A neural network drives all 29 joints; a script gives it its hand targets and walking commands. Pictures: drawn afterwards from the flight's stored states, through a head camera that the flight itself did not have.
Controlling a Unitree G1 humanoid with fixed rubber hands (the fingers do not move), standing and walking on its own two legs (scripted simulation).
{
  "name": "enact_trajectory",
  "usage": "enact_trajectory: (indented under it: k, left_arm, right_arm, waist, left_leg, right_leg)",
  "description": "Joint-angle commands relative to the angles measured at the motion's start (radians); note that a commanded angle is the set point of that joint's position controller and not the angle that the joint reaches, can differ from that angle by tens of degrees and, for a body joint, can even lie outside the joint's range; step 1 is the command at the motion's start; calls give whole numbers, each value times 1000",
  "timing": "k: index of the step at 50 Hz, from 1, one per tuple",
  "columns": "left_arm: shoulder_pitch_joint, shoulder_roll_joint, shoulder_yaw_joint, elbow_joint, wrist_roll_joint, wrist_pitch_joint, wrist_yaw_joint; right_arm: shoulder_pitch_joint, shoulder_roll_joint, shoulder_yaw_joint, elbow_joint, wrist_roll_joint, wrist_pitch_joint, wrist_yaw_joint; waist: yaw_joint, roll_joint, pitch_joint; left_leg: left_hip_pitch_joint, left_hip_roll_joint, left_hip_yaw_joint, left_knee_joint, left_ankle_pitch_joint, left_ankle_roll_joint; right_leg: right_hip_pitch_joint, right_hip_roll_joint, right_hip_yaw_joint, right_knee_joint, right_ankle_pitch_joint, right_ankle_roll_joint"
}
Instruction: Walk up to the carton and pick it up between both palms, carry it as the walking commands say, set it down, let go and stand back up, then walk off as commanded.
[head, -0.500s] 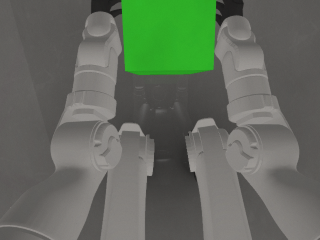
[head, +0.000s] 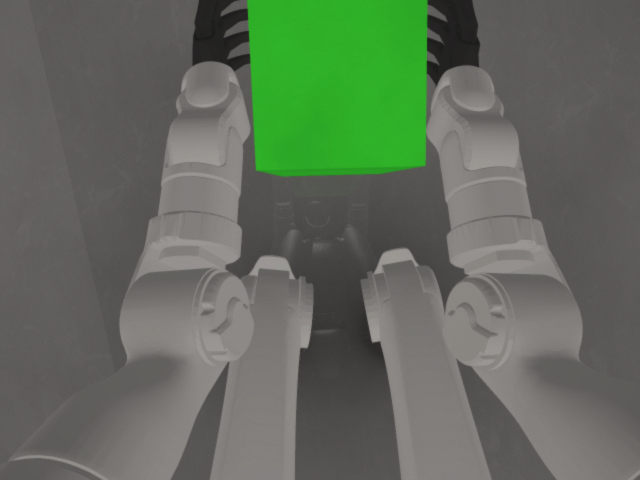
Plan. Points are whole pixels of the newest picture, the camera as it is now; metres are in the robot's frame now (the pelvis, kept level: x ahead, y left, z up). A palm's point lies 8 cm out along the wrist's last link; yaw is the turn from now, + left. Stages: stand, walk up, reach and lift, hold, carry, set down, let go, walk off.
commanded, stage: reach and lift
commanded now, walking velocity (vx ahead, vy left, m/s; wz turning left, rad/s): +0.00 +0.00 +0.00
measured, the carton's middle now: (332, 66) +0.54 -0.01 -0.17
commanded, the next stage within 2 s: none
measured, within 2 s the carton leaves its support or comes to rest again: neither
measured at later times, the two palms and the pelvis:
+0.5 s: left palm (190, 58) +0.50 +0.12 -0.03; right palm (488, 61) +0.49 -0.13 -0.03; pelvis -0.01 +0.00 +0.05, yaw +0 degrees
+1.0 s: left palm (154, 43) +0.48 +0.12 +0.04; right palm (539, 49) +0.47 -0.12 +0.05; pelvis +0.00 +0.00 +0.11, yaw +0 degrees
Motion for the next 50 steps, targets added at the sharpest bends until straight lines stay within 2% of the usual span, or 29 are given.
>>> enact_trajectory:
  k: [1, 15, 50]
  left_arm:
    - [-598, -1070, -470, 32, -100, -12, -231]
    - [-567, -1096, -418, 56, -54, -6, -244]
    - [-399, -1200, -443, 67, -42, -4, -235]
  right_arm:
    - [-717, 999, 511, -31, 115, -37, 240]
    - [-670, 1034, 458, 7, 66, -24, 237]
    - [-494, 1115, 472, -1, 43, -11, 251]
  waist:
    - [-16, 39, -1225]
    - [-13, 29, -1198]
    - [-17, 33, -1144]
  left_leg:
    - [685, -43, 146, -197, 330, 33]
    - [723, -44, 141, -296, 281, 37]
    - [952, -43, 105, -540, 272, 35]
  right_leg:
    - [606, 57, -166, -175, 337, -32]
    - [671, 60, -158, -280, 295, -32]
    - [880, 53, -132, -518, 287, -36]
